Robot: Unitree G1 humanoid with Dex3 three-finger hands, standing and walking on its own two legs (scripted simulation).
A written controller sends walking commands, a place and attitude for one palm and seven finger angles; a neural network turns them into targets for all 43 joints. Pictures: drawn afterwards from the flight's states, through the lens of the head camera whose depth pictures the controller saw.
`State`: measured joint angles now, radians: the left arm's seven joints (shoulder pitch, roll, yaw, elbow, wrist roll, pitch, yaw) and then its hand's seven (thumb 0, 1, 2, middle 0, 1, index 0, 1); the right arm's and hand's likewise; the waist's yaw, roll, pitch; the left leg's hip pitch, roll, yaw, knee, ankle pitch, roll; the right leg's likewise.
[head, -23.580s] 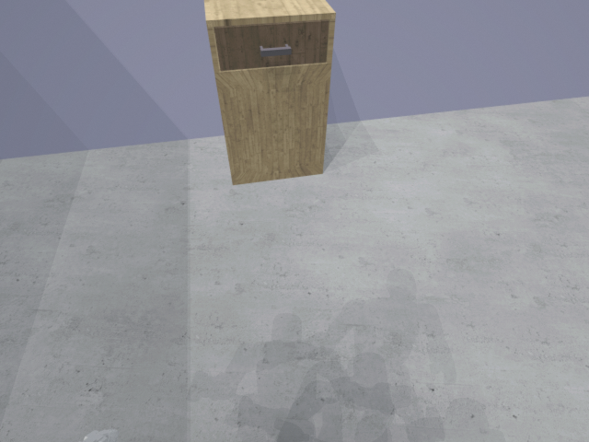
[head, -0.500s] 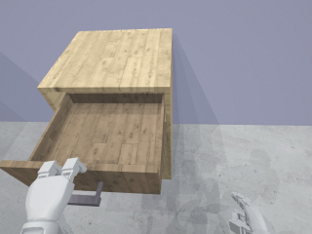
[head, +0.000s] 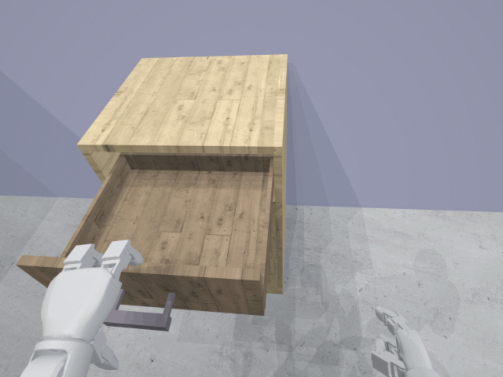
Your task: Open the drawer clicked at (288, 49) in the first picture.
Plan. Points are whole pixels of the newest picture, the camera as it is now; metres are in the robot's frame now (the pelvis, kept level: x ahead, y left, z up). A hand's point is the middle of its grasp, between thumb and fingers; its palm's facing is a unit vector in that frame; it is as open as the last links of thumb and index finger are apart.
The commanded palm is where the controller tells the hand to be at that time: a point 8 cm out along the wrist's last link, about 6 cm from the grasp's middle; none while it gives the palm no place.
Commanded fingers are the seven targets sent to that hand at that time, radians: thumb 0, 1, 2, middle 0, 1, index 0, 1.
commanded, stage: lift the hand off the handle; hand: left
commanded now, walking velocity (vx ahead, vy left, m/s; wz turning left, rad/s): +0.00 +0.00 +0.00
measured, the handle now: (141, 308) +0.23 +0.25 -0.07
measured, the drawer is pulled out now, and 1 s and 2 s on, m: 0.30 0.30 0.30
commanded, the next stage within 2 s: draw the hand back to the body in 0.38 s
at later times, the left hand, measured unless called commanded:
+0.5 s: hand (98, 297) +0.19 +0.25 +0.08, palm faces +0.03 -0.13 -0.99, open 13.8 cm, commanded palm +0.17 +0.24 +0.13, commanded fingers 0.00 -0.50 0.30 -0.30 -1.20 -0.30 -1.20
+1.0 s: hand (68, 294) +0.18 +0.27 +0.10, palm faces +0.04 -0.09 -0.99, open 13.8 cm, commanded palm +0.16 +0.27 +0.16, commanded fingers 0.00 -0.50 0.30 -0.30 -1.20 -0.30 -1.20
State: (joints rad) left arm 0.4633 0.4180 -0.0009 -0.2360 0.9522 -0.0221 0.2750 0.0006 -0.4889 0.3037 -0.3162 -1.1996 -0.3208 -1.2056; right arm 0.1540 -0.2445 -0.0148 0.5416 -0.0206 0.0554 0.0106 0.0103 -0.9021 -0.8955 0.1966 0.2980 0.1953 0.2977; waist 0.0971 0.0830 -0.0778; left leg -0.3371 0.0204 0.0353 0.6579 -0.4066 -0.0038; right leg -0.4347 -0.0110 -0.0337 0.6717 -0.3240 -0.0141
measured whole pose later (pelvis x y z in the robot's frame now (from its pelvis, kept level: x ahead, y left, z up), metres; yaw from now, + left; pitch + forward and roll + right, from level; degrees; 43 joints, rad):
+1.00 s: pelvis +0.01 +0.02 +0.01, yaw +0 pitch +2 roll -1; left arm 0.55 0.51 0.09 -0.43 0.87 -0.01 0.14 0.00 -0.49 0.30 -0.32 -1.20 -0.32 -1.21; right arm 0.16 -0.25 0.01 0.52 -0.01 0.09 0.01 0.01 -0.90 -0.90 0.20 0.30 0.20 0.30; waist 0.12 0.09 -0.05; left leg -0.21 0.01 0.03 0.54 -0.37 0.02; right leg -0.29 -0.02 -0.04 0.51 -0.27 0.01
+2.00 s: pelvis +0.01 -0.01 +0.02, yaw +3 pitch -3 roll -1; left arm 0.53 0.31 0.28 -0.45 -0.06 -0.11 0.12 0.01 0.77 0.85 -0.21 -0.38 -0.22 -0.38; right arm 0.18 -0.21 0.02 0.62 0.01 -0.15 -0.07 0.01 -0.90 -0.90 0.20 0.30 0.20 0.30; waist 0.06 0.08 0.02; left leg -0.05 0.03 -0.01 0.41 -0.30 -0.01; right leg -0.12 0.00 -0.08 0.40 -0.23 -0.02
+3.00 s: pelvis -0.06 +0.02 +0.01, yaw +3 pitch +2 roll -1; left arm 0.64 0.38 0.38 -0.64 -0.03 -0.20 0.17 0.02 0.89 0.90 -0.21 -0.30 -0.21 -0.31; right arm 0.18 -0.20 0.00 0.57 0.01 -0.07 -0.08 0.01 -0.90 -0.89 0.20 0.30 0.20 0.30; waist 0.00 -0.03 0.03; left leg -0.37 -0.01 0.00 0.59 -0.27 0.03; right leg -0.41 -0.04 -0.06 0.57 -0.23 0.01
